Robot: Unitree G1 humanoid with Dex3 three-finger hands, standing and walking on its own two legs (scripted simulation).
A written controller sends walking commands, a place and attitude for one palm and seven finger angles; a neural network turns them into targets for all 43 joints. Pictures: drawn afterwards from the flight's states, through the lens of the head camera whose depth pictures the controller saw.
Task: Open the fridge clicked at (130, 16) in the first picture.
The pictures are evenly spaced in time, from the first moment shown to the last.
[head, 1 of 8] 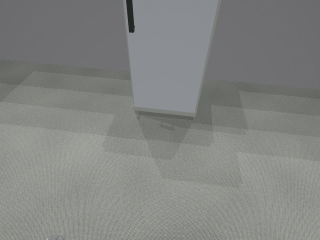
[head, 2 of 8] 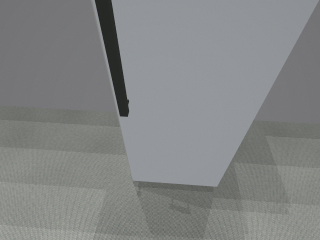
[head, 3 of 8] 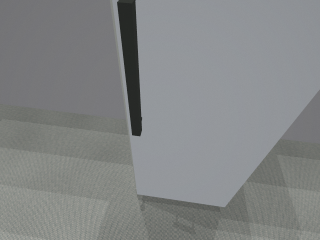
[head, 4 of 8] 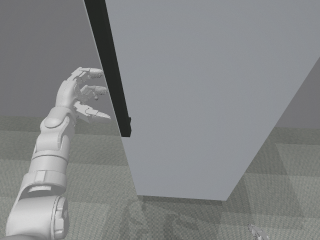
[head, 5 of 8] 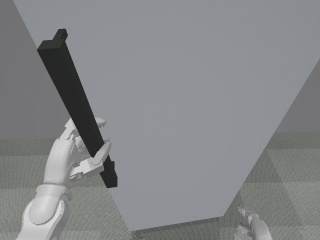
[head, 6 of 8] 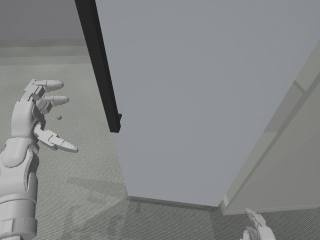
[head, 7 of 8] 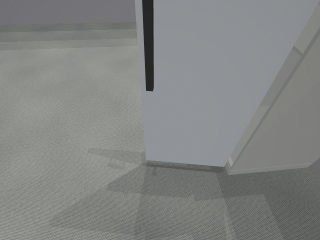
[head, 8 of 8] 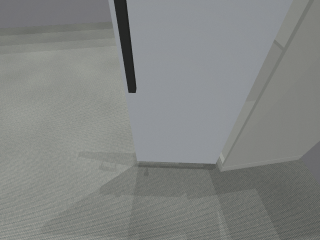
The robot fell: no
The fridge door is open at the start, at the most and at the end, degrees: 0 84 79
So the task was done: yes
